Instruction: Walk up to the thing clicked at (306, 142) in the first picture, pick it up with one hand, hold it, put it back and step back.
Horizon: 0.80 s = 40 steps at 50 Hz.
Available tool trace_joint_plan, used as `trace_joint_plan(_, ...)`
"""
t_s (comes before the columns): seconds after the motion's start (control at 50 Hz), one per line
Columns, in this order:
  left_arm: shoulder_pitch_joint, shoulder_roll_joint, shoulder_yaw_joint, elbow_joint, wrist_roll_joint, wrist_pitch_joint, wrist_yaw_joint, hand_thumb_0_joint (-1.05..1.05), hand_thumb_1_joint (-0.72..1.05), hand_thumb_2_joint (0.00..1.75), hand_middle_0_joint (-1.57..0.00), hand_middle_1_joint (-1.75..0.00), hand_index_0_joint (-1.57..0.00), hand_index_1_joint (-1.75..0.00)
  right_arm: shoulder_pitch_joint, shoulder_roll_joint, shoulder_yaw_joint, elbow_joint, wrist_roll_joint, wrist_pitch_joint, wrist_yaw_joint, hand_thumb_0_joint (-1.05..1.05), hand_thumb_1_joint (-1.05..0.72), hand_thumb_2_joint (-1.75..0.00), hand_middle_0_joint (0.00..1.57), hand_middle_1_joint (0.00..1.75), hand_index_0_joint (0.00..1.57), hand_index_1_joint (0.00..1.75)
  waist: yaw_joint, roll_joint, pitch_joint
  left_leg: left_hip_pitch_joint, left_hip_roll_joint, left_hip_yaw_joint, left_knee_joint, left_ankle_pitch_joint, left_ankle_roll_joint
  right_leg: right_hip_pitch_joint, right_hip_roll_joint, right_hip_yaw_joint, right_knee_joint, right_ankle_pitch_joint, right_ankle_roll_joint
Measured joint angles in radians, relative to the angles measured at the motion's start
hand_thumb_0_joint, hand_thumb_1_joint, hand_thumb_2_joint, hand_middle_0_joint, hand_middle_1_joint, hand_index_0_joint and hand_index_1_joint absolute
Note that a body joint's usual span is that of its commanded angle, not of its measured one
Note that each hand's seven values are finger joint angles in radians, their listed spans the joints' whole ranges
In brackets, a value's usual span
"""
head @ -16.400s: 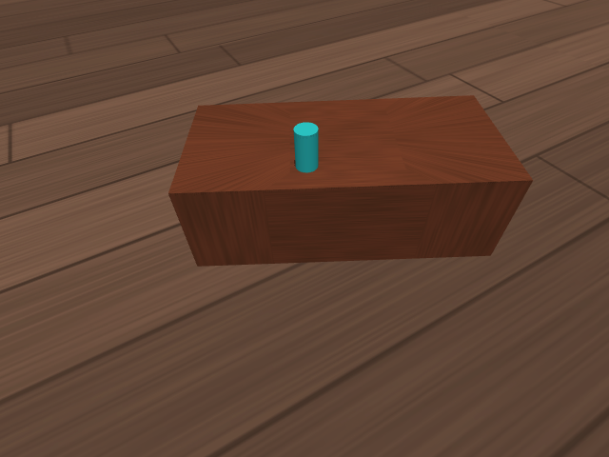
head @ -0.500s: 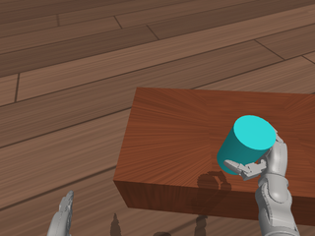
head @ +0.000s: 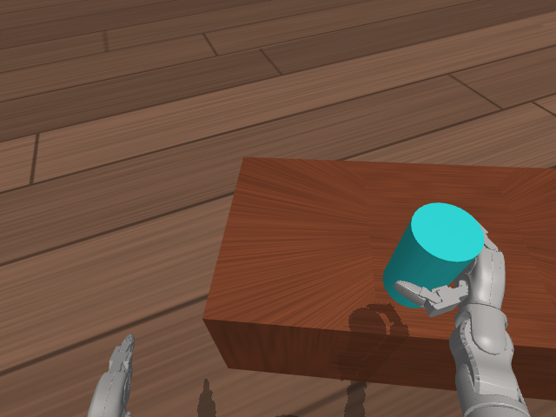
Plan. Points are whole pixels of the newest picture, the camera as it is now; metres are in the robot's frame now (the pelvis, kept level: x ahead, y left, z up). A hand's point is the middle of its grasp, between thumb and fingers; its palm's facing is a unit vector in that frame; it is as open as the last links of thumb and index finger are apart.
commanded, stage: hold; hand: right
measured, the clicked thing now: (425, 259) +0.34 -0.16 +0.06
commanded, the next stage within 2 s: crouch in 1.70 s
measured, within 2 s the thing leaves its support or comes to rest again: neither
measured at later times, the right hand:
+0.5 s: hand (431, 268) +0.34 -0.17 +0.05, palm faces +0.22 +0.98 +0.01, open 11.5 cm
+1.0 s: hand (433, 265) +0.34 -0.18 +0.05, palm faces +0.24 +0.97 +0.02, open 11.5 cm
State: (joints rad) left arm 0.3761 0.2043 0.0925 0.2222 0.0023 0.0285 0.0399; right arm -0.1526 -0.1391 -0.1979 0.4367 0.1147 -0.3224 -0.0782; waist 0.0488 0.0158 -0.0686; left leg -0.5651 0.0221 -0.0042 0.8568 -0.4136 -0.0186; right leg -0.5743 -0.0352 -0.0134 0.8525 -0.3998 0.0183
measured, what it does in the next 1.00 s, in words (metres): stands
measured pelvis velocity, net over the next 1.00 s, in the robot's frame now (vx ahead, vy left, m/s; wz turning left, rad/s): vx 0.01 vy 0.00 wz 0.00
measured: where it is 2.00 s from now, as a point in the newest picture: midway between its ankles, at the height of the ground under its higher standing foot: outside the picture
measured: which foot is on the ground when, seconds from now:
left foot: down 0.00-1.00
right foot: down 0.00-1.00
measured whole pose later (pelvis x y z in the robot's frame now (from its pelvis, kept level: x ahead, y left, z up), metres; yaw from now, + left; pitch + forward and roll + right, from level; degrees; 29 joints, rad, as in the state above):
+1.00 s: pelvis +0.01 +0.00 +0.00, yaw +0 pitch +8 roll +0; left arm 0.37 0.21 0.11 0.26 0.00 0.02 0.04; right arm -0.12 -0.13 -0.20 0.44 0.12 -0.35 -0.07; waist 0.05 0.02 -0.07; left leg -0.56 0.02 -0.01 0.85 -0.42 -0.02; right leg -0.57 -0.03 -0.02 0.85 -0.41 0.02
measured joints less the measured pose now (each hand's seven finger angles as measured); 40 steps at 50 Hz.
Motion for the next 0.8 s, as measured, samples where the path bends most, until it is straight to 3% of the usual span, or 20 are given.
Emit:
trace_joint_plan(0.64,-0.007,0.007,0.013,0.038,0.003,-0.012,0.002,-0.01,-0.52,0.05,-0.05,-0.06,-0.05,-0.05,0.019,0.006,-0.004,-0.003,0.007,-0.027,0.004,-0.02,0.61,-0.93,0.64,1.09,0.68,1.12,0.001,-0.001,0.005,-0.006,-0.001,-0.002,-0.003,0.0,-0.001,-0.006,-0.001,-0.002,-0.001,-0.002,-0.001)
trace_joint_plan(0.8,-0.018,0.001,0.002,0.048,0.002,-0.004,0.001,-0.01,-0.52,0.05,-0.05,-0.06,-0.05,-0.05,0.025,0.009,0.017,-0.016,0.002,-0.025,0.006,-0.02,0.61,-0.93,0.64,1.1,0.68,1.12,-0.002,-0.007,-0.004,0.004,0.001,-0.001,-0.012,-0.002,-0.002,0.003,0.001,-0.002,-0.008,-0.004,-0.001)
